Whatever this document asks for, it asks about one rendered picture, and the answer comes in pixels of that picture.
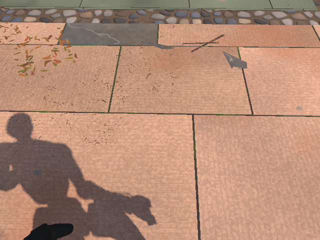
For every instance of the robot left hand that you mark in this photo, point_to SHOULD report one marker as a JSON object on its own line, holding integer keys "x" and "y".
{"x": 50, "y": 232}

